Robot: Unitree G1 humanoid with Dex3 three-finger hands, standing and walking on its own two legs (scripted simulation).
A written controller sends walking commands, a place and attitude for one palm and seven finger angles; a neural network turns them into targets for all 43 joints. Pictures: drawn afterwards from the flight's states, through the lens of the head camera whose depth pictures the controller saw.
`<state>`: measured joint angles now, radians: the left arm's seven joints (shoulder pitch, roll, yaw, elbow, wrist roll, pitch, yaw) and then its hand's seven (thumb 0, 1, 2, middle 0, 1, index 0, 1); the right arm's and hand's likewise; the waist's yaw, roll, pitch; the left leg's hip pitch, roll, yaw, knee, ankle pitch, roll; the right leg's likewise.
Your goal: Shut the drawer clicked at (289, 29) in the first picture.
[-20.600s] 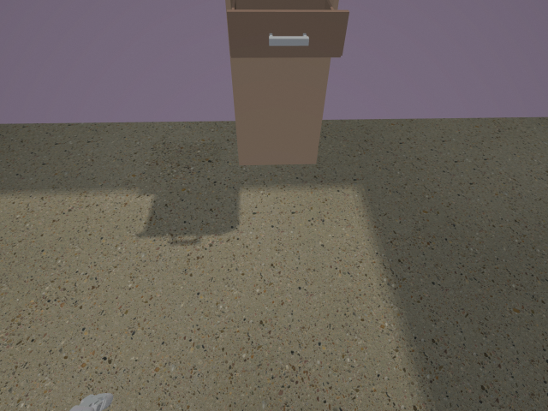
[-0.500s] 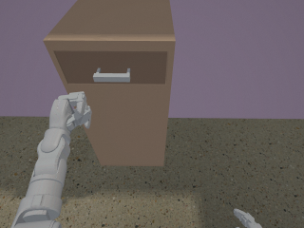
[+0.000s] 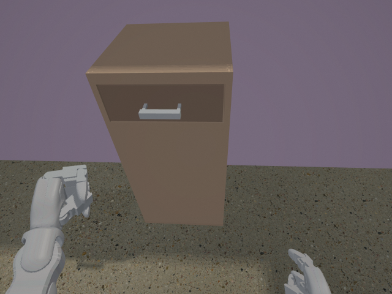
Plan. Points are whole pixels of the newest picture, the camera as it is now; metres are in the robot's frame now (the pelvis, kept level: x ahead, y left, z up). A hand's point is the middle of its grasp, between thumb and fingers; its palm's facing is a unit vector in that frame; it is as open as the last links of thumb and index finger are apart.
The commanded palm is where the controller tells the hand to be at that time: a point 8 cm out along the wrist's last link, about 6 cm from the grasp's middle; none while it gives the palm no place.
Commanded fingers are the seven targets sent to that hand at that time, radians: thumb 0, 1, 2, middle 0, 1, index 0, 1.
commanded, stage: draw the hand back to the body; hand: left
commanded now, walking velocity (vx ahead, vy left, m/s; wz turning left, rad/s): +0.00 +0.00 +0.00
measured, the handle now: (161, 110) +0.63 +0.18 +0.04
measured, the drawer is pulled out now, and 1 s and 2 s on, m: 0.00 0.00 0.00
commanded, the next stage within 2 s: step back with the hand held close in 0.40 s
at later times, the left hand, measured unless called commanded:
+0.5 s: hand (56, 219) +0.19 +0.24 +0.15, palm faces +0.40 -0.84 -0.36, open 3.3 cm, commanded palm +0.14 +0.28 +0.17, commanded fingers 0.00 0.90 0.90 -1.40 -1.60 -1.40 -1.60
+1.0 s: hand (31, 232) +0.16 +0.26 +0.15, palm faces +0.27 -0.82 -0.50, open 3.2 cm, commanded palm +0.10 +0.31 +0.17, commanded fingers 0.00 0.90 0.90 -1.40 -1.60 -1.40 -1.60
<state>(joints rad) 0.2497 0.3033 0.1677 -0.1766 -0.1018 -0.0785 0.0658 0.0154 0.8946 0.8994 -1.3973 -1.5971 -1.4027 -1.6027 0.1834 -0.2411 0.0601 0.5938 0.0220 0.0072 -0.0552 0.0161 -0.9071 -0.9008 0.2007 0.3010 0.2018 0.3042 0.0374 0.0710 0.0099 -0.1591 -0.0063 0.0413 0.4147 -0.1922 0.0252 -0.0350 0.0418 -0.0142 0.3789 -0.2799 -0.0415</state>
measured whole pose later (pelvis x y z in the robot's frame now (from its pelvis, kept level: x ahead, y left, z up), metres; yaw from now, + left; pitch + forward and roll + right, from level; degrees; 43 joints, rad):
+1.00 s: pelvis -0.03 +0.03 +0.00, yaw -1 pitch +1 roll -1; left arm 0.65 0.43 0.36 -0.56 -0.08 -0.17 0.10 0.01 0.89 0.90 -1.40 -1.60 -1.40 -1.60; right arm 0.18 -0.24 -0.01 0.52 0.02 0.07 -0.07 0.02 -0.91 -0.90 0.20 0.30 0.20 0.30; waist 0.01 0.03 0.04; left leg -0.30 -0.02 0.06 0.44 -0.15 0.06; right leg -0.19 0.03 0.00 0.41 -0.24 0.00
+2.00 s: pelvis -0.27 +0.07 -0.01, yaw -4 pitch -3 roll -4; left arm 0.51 0.45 0.40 -0.56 -0.07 -0.21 0.11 0.01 0.89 0.90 -1.40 -1.60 -1.41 -1.60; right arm 0.19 -0.17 0.02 0.61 -0.01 -0.11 -0.04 0.02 -0.91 -0.90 0.20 0.30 0.20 0.30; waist -0.03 -0.02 0.05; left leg -0.37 0.00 0.07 0.41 -0.03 0.09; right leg -0.34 0.08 0.04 0.88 -0.53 0.00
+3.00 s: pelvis -0.39 +0.10 -0.02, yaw +3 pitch +1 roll +0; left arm 0.27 0.26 0.15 0.13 0.03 0.00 0.04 0.00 0.90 0.90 -1.34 -1.54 -1.35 -1.55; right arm 0.16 -0.28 -0.03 0.69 -0.05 -0.06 0.00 0.01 -0.91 -0.90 0.20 0.30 0.20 0.30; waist -0.03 0.04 -0.01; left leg -0.41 0.00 0.00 0.65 -0.26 0.02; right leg -0.48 -0.01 0.02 1.06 -0.61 0.04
